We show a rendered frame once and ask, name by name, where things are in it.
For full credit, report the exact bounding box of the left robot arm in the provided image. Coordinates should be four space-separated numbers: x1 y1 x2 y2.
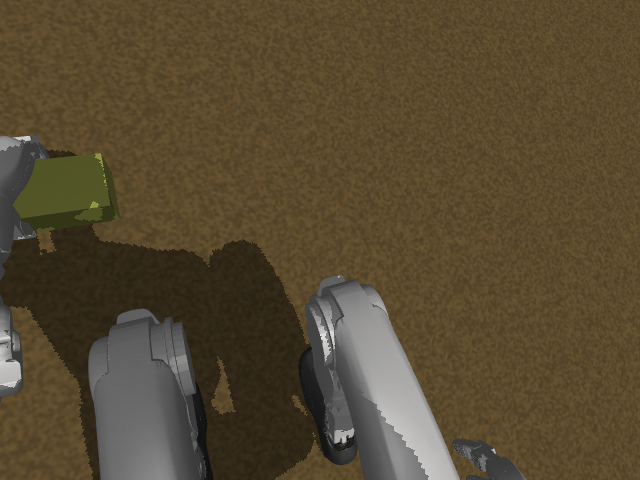
0 196 23 402

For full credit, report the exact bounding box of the right robot foot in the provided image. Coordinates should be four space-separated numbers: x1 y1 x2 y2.
299 347 358 465

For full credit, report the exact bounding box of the right robot hand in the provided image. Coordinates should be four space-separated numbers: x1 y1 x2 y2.
452 439 527 480

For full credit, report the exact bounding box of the left robot hand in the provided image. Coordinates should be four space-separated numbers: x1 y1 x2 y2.
0 135 50 240

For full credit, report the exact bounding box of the carton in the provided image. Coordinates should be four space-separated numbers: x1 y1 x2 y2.
13 153 120 233

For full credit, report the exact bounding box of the left robot foot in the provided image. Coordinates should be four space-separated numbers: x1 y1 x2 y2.
192 381 213 480

